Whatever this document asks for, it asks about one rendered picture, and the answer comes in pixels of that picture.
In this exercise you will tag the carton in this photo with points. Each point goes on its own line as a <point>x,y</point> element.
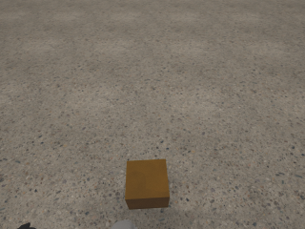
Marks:
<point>147,184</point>

